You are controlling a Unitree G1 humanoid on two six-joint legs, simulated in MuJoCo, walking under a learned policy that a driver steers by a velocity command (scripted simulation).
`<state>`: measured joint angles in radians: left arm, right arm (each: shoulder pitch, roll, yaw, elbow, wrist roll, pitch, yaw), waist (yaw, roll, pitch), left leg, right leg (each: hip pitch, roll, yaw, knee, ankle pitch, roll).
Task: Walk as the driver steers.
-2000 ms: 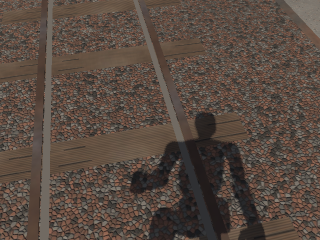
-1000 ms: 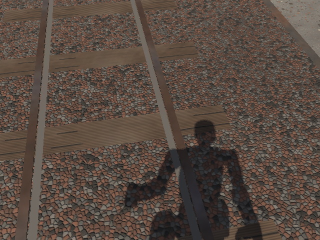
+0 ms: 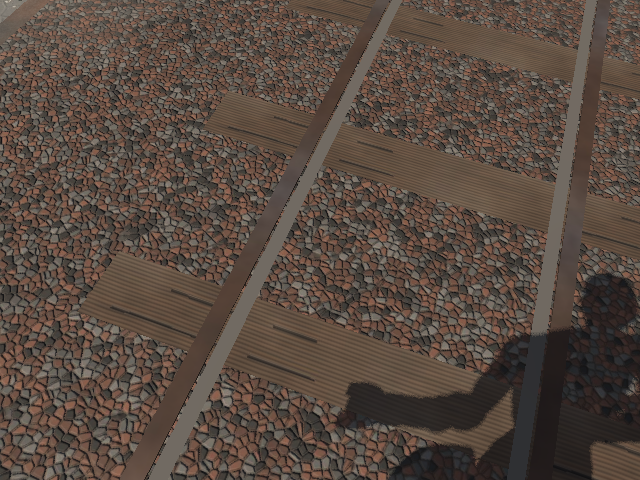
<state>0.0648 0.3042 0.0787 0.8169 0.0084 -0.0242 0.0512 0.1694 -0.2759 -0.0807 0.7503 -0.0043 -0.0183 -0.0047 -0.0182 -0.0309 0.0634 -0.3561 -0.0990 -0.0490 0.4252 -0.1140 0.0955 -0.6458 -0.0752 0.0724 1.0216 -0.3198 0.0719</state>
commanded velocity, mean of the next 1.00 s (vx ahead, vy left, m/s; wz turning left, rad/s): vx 0.02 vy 0.00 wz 0.08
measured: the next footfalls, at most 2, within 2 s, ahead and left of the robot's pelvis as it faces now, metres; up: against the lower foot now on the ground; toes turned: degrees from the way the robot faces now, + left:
right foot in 0.20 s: +0.12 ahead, -0.18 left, +0.00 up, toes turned +3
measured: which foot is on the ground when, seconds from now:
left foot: down 0.00-1.00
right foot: up 0.00-0.18, down 0.20-1.00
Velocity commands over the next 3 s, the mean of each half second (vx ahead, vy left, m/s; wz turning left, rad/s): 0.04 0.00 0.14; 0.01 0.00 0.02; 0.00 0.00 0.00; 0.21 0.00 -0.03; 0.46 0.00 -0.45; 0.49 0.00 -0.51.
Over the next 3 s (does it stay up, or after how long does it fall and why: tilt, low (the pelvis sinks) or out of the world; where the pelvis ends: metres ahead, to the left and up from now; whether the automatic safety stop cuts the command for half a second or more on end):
stays up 0.70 -0.14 0.00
